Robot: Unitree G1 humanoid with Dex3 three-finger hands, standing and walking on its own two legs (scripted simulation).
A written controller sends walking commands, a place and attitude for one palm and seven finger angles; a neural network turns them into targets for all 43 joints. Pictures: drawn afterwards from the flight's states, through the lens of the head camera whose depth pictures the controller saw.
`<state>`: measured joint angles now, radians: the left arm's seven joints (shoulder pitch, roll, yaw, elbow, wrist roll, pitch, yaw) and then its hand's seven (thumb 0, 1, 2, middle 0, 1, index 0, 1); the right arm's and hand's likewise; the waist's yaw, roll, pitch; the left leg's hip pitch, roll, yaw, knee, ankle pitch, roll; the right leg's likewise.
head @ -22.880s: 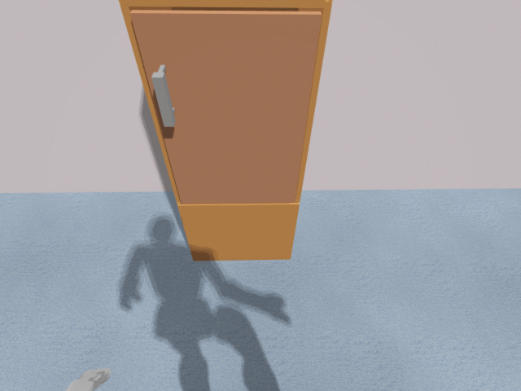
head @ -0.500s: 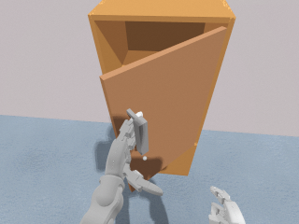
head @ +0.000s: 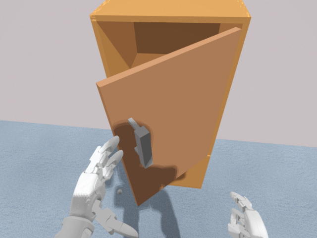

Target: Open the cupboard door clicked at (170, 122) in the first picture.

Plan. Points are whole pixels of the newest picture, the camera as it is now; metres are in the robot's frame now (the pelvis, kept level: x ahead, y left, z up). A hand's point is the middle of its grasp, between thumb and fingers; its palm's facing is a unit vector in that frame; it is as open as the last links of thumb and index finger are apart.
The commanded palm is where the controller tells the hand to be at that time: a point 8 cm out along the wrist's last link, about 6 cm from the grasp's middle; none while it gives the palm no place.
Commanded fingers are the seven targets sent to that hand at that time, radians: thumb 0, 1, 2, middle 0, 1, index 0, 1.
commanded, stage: slide the hand sideways off the handle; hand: left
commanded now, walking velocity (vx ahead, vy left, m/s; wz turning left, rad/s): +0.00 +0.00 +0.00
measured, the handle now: (139, 143) +0.32 +0.07 +0.11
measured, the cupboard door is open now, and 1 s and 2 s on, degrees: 44 44 44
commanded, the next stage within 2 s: draw the hand back to the body in 0.22 s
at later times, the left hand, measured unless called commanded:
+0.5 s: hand (96, 194) +0.19 +0.14 +0.11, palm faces -0.09 -0.99 -0.06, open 16.3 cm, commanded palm +0.16 +0.20 +0.12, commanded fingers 0.00 -0.50 0.30 -0.15 -0.30 -0.15 -0.30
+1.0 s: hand (49, 190) +0.18 +0.21 +0.14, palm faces +0.19 -0.95 -0.26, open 15.1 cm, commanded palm +0.14 +0.26 +0.16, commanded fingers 0.00 0.03 0.52 -0.17 -0.30 -0.17 -0.30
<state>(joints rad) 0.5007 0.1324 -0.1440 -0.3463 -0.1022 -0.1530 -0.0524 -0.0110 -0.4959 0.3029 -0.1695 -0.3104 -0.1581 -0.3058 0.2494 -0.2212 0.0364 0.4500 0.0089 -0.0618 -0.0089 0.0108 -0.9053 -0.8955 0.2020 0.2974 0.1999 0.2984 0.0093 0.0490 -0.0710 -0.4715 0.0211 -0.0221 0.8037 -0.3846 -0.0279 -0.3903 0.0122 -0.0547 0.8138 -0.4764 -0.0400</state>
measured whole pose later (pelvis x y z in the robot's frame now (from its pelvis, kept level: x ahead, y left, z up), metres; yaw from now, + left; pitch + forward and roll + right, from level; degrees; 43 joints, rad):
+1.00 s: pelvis -0.01 +0.03 +0.02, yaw +0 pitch -1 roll -1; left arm 0.55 0.27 0.09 -0.50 -0.08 -0.04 0.04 -0.01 -0.28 0.40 -0.17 -0.30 -0.17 -0.30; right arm 0.23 -0.21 0.07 0.52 0.02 -0.14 -0.10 0.01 -0.90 -0.90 0.20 0.30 0.20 0.30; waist 0.05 0.06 -0.03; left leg -0.35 0.01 -0.02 0.70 -0.33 0.00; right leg -0.24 0.01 -0.05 0.64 -0.38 -0.01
